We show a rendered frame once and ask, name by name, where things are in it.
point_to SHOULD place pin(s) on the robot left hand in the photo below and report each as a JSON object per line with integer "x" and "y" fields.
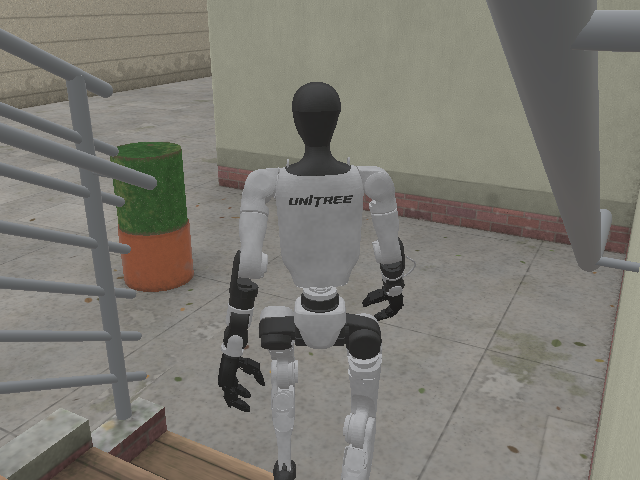
{"x": 228, "y": 381}

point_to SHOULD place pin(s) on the left robot thigh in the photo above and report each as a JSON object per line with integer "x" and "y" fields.
{"x": 277, "y": 333}

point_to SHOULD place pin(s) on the robot right forearm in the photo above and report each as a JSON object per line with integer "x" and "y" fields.
{"x": 393, "y": 274}

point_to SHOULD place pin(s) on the robot thigh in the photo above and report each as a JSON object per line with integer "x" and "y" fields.
{"x": 364, "y": 351}
{"x": 277, "y": 333}

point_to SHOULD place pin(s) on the robot right hand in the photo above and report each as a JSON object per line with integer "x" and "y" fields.
{"x": 380, "y": 295}

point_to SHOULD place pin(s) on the right robot thigh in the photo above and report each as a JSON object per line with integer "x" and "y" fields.
{"x": 364, "y": 351}

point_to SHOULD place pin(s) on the robot left forearm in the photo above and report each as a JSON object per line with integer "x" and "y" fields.
{"x": 239, "y": 313}

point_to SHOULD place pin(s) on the robot left upper arm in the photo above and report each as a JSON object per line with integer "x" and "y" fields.
{"x": 259, "y": 187}

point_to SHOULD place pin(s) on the robot right upper arm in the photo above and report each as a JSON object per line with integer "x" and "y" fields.
{"x": 378, "y": 185}

